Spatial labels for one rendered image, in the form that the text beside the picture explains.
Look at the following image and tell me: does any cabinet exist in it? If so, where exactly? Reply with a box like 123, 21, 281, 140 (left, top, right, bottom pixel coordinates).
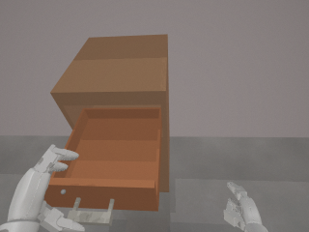
50, 34, 170, 192

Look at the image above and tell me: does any left robot hand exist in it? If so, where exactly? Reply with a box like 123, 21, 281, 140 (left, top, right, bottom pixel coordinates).
7, 144, 85, 232

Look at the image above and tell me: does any handle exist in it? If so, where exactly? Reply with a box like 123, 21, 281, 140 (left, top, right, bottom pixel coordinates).
67, 197, 115, 226

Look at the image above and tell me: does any right robot forearm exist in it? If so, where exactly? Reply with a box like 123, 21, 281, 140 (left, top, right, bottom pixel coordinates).
243, 222, 268, 232

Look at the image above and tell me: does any drawer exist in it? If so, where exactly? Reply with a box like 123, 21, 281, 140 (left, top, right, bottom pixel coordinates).
43, 107, 162, 212

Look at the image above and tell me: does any left robot forearm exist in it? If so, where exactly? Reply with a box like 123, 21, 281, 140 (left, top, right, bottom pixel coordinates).
0, 219, 40, 232

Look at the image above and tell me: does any right robot hand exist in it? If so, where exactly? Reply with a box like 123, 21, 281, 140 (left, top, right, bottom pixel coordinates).
223, 181, 262, 231

